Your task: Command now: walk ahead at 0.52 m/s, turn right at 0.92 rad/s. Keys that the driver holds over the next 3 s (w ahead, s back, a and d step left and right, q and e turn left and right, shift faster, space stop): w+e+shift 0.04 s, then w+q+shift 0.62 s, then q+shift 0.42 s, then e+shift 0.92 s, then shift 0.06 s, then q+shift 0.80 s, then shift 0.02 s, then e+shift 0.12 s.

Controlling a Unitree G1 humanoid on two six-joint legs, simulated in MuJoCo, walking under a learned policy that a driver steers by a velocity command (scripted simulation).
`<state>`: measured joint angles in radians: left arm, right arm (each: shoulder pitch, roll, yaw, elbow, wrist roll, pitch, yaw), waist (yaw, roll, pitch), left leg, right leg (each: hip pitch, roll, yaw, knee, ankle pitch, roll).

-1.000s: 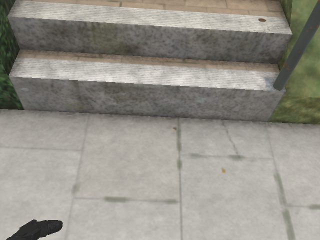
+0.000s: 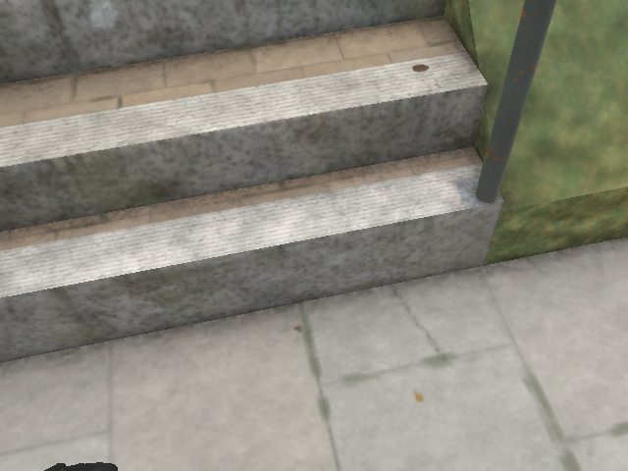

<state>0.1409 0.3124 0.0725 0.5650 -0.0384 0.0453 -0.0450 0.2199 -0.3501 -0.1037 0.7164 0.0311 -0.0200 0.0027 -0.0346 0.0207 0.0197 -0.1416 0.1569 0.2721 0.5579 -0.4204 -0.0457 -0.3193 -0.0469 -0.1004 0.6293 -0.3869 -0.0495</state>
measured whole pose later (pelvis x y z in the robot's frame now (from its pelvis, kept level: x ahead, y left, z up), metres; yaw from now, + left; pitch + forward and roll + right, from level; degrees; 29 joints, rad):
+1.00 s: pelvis +0.64 -0.05 +0.01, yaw +34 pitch +3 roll -2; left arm 0.24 0.29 0.05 0.67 0.01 -0.01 0.10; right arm 0.07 -0.32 -0.02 0.47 0.01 0.03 -0.01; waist 0.01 0.00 0.08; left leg -0.83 0.05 -0.01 1.48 -0.46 -0.15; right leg -0.29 -0.06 -0.06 0.47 -0.23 0.06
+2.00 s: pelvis +0.60 -0.05 +0.00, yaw +4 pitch +0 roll +2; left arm 0.17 0.29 0.10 0.51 -0.02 0.08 0.08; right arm 0.12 -0.25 -0.07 0.68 -0.05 0.05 -0.02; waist 0.00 -0.04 0.02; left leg -0.31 -0.06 0.03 0.59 -0.28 0.05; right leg -0.71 0.19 0.22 1.49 -0.58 0.10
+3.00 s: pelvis +0.43 -0.07 +0.02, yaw +34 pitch +4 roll -1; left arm 0.17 0.32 0.08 0.73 0.02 0.00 0.06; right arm 0.15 -0.28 -0.06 0.57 -0.01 0.02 -0.03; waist 0.03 -0.05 0.02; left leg -0.33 -0.05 -0.04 0.49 -0.22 0.06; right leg -0.65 -0.05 0.02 1.14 -0.29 0.11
